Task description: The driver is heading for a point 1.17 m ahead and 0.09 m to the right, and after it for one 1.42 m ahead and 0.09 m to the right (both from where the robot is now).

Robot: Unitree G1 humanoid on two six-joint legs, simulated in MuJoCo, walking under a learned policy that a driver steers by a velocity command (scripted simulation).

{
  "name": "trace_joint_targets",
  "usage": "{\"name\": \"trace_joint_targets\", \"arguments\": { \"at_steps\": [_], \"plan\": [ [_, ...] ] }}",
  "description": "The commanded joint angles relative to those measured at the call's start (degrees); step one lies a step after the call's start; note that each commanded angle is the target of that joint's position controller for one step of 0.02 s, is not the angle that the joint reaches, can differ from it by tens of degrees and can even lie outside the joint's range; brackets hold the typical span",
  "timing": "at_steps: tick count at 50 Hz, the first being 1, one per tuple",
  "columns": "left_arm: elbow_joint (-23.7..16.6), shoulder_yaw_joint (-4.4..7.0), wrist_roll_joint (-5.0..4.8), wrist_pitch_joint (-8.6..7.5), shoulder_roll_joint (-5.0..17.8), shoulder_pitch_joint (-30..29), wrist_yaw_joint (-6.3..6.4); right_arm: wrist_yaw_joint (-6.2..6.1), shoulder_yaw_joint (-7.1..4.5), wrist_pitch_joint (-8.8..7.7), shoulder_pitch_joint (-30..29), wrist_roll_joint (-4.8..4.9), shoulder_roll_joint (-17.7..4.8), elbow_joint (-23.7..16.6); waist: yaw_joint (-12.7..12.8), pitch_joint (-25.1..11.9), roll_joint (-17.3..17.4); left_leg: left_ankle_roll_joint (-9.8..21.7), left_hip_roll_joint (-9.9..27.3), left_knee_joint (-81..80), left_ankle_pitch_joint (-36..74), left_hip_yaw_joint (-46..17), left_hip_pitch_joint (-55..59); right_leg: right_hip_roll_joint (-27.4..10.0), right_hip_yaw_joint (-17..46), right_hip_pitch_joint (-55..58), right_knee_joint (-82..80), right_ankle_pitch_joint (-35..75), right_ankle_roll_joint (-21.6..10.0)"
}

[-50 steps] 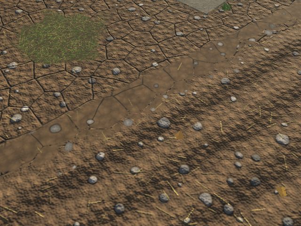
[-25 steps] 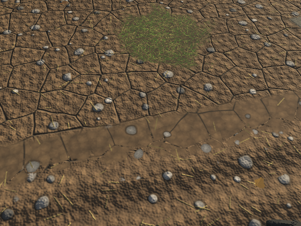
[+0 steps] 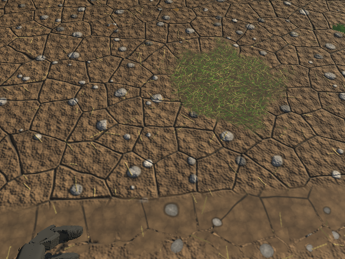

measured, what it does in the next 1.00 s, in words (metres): walks ahead: left foot, then right foot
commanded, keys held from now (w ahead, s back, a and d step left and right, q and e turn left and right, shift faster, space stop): w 1.00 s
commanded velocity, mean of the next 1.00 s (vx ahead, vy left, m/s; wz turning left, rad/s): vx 0.50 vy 0.00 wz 0.09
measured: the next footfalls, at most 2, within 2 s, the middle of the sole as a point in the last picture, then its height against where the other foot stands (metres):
left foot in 0.48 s outside the picture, level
right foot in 1.00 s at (180, 201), level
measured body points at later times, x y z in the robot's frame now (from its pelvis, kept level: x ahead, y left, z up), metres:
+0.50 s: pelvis +0.27 +0.04 +0.00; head +0.30 +0.05 +0.45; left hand +0.24 +0.33 -0.13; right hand +0.52 -0.18 -0.06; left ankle +0.37 +0.15 -0.73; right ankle +0.13 -0.12 -0.71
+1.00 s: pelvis +0.54 +0.04 +0.00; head +0.57 +0.03 +0.45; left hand +0.77 +0.27 -0.07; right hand +0.53 -0.25 -0.13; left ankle +0.37 +0.15 -0.72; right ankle +0.68 -0.06 -0.72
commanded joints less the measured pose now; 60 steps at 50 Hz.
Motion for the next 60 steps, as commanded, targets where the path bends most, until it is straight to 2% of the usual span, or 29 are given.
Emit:
{"name": "trace_joint_targets", "arguments": {
  "at_steps": [1,2,3,4,5,7,14,20,22,23,24,25,26,27,28,30,34,40,45,48,50,51,52,53,54,55,56,57,60],
  "plan": [
    [0.75,5.51,1.36,-0.48,15.90,20.63,0.68,0.08,0.66,-1.41,5.34,0.40,-0.87,-4.55,8.54,-20.47,-10.36,-1.66,0.64,35.05,14.72,1.97,-27.94,-20.47,29.67,47.82,-0.45,-7.07,-16.33],
    [2.19,4.80,-0.50,-0.02,12.18,22.92,0.12,0.10,0.71,-1.89,5.58,0.83,-3.22,-4.18,9.19,-19.60,-15.01,-2.43,0.86,43.16,-5.77,1.10,-38.09,-24.16,43.51,49.21,-7.78,-20.33,-17.59],
    [1.73,3.72,-1.19,0.36,8.66,19.86,0.38,0.24,-0.36,-1.93,-0.59,1.19,-7.39,-4.90,10.23,-10.41,-8.11,-2.34,3.89,46.75,-1.79,0.52,-42.29,-22.33,37.52,42.11,-9.25,-26.49,-15.02],
    [1.08,3.08,-0.62,0.95,7.49,16.21,0.60,0.25,-0.24,-1.87,-5.55,0.64,-7.38,-6.22,9.39,-5.06,-3.59,-2.22,6.23,45.91,2.45,3.25,-41.90,-19.98,30.37,34.26,-10.29,-23.30,-13.19],
    [1.25,2.52,-0.20,1.30,6.31,13.81,0.61,0.45,-0.19,-2.02,-8.49,-0.32,-6.57,-7.20,8.01,-0.56,-1.81,-2.16,7.95,42.09,5.33,4.44,-41.05,-17.67,25.35,26.99,-12.17,-18.11,-12.86],
    [1.42,1.88,0.25,1.13,4.96,11.63,0.57,0.85,-0.09,-1.82,-7.15,-0.44,-4.60,-6.87,5.03,0.91,-4.26,-2.38,10.68,36.41,8.44,5.70,-35.58,-14.23,19.09,19.69,-14.94,-10.94,-11.87],
    [4.52,2.91,-1.17,1.48,9.49,14.05,0.95,1.47,1.85,-2.42,-15.34,-0.85,-0.61,-8.12,6.93,1.62,-3.39,-4.25,11.10,12.65,24.22,10.22,-30.38,-11.53,5.95,15.99,-18.09,1.32,-11.53],
    [7.68,3.22,-2.10,2.99,11.23,19.26,0.97,2.68,1.32,-3.06,-22.94,0.08,-2.41,-10.68,9.01,3.16,-4.04,-2.58,8.88,1.84,24.93,11.10,-27.55,-14.77,6.21,22.91,-14.72,1.10,-9.50],
    [8.13,3.41,-2.12,3.72,12.01,18.59,1.25,2.82,0.63,-3.28,-19.94,-0.06,-3.73,-10.18,6.33,1.81,-4.46,-0.88,7.55,-1.03,22.27,12.47,-22.00,-15.08,5.69,24.67,-10.38,7.72,-8.11],
    [8.20,3.12,-2.12,3.96,11.44,18.32,1.39,2.55,-0.35,-3.26,-14.51,-0.41,-5.39,-8.55,3.36,-1.41,-3.76,0.47,6.07,-2.67,21.92,13.88,-13.71,-13.01,3.48,23.97,-3.71,15.97,-6.81],
    [7.85,2.25,-1.51,3.91,9.34,18.40,1.54,1.99,-1.72,-3.16,-5.76,-0.76,-8.39,-6.46,-0.60,-7.47,-2.09,2.68,8.80,-1.64,22.81,11.20,-0.41,-10.07,0.58,18.71,8.16,16.07,-4.78],
    [5.55,0.44,-0.38,3.07,4.26,21.81,1.48,1.43,-3.05,-2.80,2.20,-2.10,-14.59,-5.77,-1.47,-17.05,9.55,10.12,23.85,-1.34,20.95,-10.17,21.38,-3.50,-3.53,-0.91,30.62,-2.42,-0.60],
    [5.75,0.02,-0.96,1.97,3.84,22.89,1.44,1.72,-2.75,-2.43,4.45,-0.96,-13.26,-4.67,-1.49,-21.33,17.72,15.24,28.77,-10.03,11.50,-29.02,26.32,1.06,1.73,-13.02,42.51,-30.32,0.54],
    [5.17,1.45,-2.25,1.31,9.16,19.03,1.07,1.85,-1.51,-2.42,1.78,-0.53,-9.75,-4.77,-1.83,-13.71,11.73,13.01,27.01,-11.59,6.31,-24.36,21.07,-2.47,4.24,-18.97,47.22,-28.45,0.00],
    [4.10,1.48,-2.56,1.10,9.39,14.85,0.92,1.82,-0.86,-2.40,-1.55,-0.56,-7.91,-5.22,-0.79,-8.11,8.60,11.17,24.69,-12.26,8.03,-16.82,14.05,-5.04,2.75,-19.61,46.26,-23.44,-0.58],
    [3.96,1.71,-1.02,1.77,8.36,12.97,1.15,2.19,0.12,-2.74,-7.38,-1.35,-4.99,-5.58,2.78,-2.03,5.63,9.80,20.40,-15.86,16.93,-8.21,1.37,-8.39,2.24,-14.84,39.78,-16.15,-0.08],
    [4.17,1.20,-0.63,3.58,5.39,13.50,1.32,2.10,-0.33,-4.02,-8.44,-1.13,-5.79,-4.11,5.62,-0.23,5.20,10.87,18.55,-20.62,27.25,-0.62,-5.79,-9.14,1.64,-11.12,33.61,-9.50,1.84],
    [1.19,0.14,-0.78,2.77,3.13,1.68,0.43,0.97,-0.81,-3.44,-3.71,-0.50,-7.94,-0.74,1.81,2.82,3.51,8.20,16.14,-21.86,29.30,7.00,-4.46,-7.06,-0.28,-9.74,12.37,7.50,1.93],
    [-1.70,0.16,-1.33,2.12,3.97,-5.30,-1.15,0.65,-1.15,-2.19,1.07,0.07,-9.09,2.55,-0.13,4.67,3.72,7.34,19.67,-18.59,29.52,5.95,3.78,-5.30,-0.38,-10.67,4.68,5.11,-0.20],
    [-1.52,0.80,-1.09,1.85,5.68,-2.50,-1.58,0.22,-1.51,-1.30,0.56,0.14,-10.08,3.39,2.42,2.45,5.20,5.62,20.46,-12.96,41.12,6.03,7.76,-3.20,-2.00,-4.77,2.33,-1.39,-2.58],
    [2.38,3.02,-0.69,1.90,9.82,11.45,-0.76,-0.12,-0.87,-0.80,-0.58,-0.22,-8.90,3.06,9.47,-6.95,4.35,2.80,15.82,3.92,52.37,10.05,2.78,-1.80,-3.54,16.81,1.56,0.47,-5.88],
    [4.02,4.10,-0.23,2.27,14.35,21.80,-0.05,-0.33,0.54,-1.01,0.21,-1.91,-5.61,1.44,12.45,-16.18,-3.70,0.55,11.73,23.13,33.30,12.80,-9.84,-13.68,10.30,34.68,3.80,3.74,-9.71],
    [4.89,4.38,-0.30,2.40,16.63,22.37,-0.49,0.35,2.10,-2.35,7.91,-0.98,0.22,1.17,7.89,-22.09,-18.27,-2.44,1.75,39.93,-5.59,9.44,-31.61,-23.81,37.71,50.46,-4.10,-10.28,-18.60],
    [4.25,3.03,-1.21,2.52,10.95,21.47,-0.42,0.76,0.74,-3.38,2.99,0.11,-6.43,1.76,10.71,-18.21,-10.55,-2.02,5.11,45.00,-6.12,4.00,-38.11,-22.18,38.08,48.06,-7.88,-18.49,-16.45],
    [3.90,2.38,-1.18,2.56,9.23,17.76,-0.15,1.06,0.11,-3.97,-2.81,1.18,-8.32,-0.02,10.30,-9.99,-7.37,-1.49,7.80,44.42,-0.65,5.80,-40.92,-20.34,29.41,40.55,-9.09,-16.83,-14.14],
    [3.48,2.10,-0.73,2.61,8.59,14.20,-0.12,0.78,0.32,-4.12,-5.59,0.80,-7.42,-0.51,8.50,-5.65,-2.43,-1.69,10.50,41.72,4.48,7.40,-38.97,-18.17,23.72,32.48,-10.43,-10.88,-13.09],
    [3.28,1.74,-0.26,2.55,7.17,11.80,-0.27,0.62,0.10,-3.88,-6.77,-0.14,-6.91,-0.64,6.93,-2.51,-1.69,-2.13,12.04,38.43,7.51,7.76,-36.92,-16.20,19.50,26.25,-12.10,-5.45,-12.84],
    [3.20,1.44,0.33,2.30,6.27,10.65,-0.30,0.67,0.04,-3.34,-5.33,-0.30,-6.12,-0.33,5.04,-2.25,-3.36,-2.42,13.29,36.89,9.63,7.31,-33.34,-14.94,16.83,22.39,-13.69,-2.39,-12.66],
    [4.43,1.77,-0.27,1.36,6.87,10.61,-0.29,0.38,0.45,-1.80,-4.56,-0.58,-3.61,0.03,3.42,-0.86,-3.55,-3.99,14.04,32.24,12.52,8.21,-31.53,-13.86,11.40,17.44,-17.62,2.25,-13.81]
  ]
}}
